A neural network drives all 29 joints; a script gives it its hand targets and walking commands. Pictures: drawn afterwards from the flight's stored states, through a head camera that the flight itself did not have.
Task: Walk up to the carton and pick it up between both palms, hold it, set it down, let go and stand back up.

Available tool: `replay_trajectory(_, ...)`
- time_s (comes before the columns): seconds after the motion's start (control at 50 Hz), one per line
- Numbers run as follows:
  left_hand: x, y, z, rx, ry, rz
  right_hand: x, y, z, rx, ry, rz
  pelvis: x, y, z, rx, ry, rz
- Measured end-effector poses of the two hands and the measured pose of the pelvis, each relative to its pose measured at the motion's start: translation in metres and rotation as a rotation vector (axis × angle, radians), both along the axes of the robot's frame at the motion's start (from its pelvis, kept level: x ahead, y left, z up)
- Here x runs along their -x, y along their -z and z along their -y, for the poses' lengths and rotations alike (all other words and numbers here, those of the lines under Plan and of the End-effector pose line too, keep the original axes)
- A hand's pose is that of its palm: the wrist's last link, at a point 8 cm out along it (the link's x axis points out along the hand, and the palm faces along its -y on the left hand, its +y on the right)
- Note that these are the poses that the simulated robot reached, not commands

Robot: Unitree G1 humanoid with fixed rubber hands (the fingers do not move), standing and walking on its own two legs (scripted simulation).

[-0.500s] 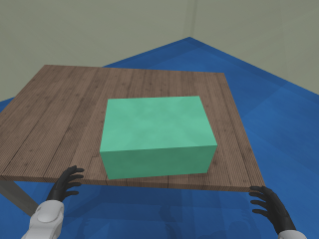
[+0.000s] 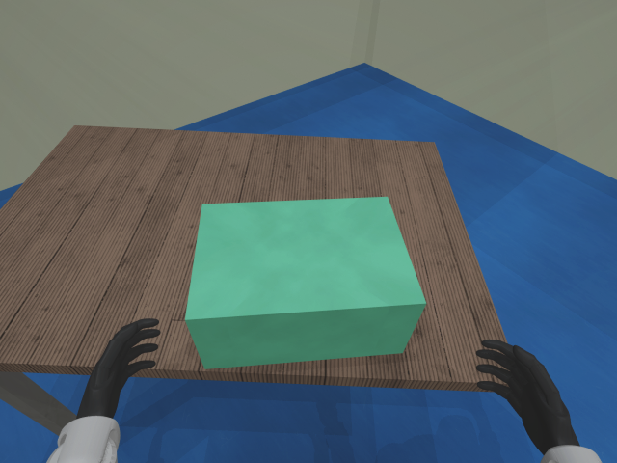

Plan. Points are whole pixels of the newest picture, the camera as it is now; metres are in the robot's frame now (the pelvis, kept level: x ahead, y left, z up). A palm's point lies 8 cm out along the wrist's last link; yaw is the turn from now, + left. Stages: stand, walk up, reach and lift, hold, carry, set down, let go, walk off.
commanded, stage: reach and lift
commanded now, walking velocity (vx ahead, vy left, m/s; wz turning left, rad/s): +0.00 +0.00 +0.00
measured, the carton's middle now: (301, 277) +0.38 +0.03 +0.00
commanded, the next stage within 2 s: none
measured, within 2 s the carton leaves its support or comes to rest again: neither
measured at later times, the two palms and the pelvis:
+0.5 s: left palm (114, 340) +0.23 +0.24 +0.07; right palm (518, 336) +0.25 -0.22 +0.08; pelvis +0.00 +0.00 +0.00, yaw +0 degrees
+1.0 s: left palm (119, 258) +0.31 +0.25 +0.13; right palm (507, 263) +0.33 -0.22 +0.12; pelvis +0.00 +0.00 +0.00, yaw +0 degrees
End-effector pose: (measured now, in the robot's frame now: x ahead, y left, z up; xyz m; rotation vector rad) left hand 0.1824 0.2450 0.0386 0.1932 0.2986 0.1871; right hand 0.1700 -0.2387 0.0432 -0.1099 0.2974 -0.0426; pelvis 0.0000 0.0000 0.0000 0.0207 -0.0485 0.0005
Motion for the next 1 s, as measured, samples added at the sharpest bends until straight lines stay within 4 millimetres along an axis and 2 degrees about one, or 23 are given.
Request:
replay_trajectory(0.16, 0.002, 0.001, 0.001, 0.021, -0.003, -0.009, 0.0, -0.007, 0.0, -0.006, 0.013, 0.021, 0.001, 0.0, 0.001, 0.001, 0.001, 0.002)
replay_trajectory(0.26, -0.002, 0.001, -0.004, 0.028, -0.019, -0.036, -0.017, -0.016, -0.004, -0.013, 0.0, 0.044, 0.002, 0.0, 0.001, 0.001, 0.001, 0.003)
replay_trajectory(0.48, -0.047, -0.031, 0.001, 0.026, -0.005, -0.007, -0.075, -0.041, -0.018, -0.058, -0.035, 0.099, -0.002, 0.0, 0.001, 0.001, 0.001, -0.003)
replay_trajectory(0.66, -0.07, -0.052, -0.003, 0.014, -0.01, -0.015, -0.099, -0.048, -0.018, -0.101, -0.02, 0.115, -0.006, 0.0, 0.002, 0.0, 0.001, -0.011)
replay_trajectory(0.78, -0.084, -0.069, -0.004, 0.022, 0.003, 0.034, -0.112, -0.062, -0.019, -0.089, -0.023, 0.147, -0.005, 0.0, 0.002, 0.0, 0.001, -0.009)
replay_trajectory(0.92, -0.112, -0.087, -0.001, 0.044, 0.012, 0.055, -0.142, -0.074, -0.022, -0.092, -0.023, 0.14, -0.003, 0.0, 0.001, 0.001, 0.001, -0.008)
replay_trajectory(1.0, -0.125, -0.089, -0.002, 0.058, 0.0, 0.034, -0.158, -0.077, -0.018, -0.088, -0.015, 0.124, -0.004, 0.0, 0.001, 0.001, 0.001, -0.014)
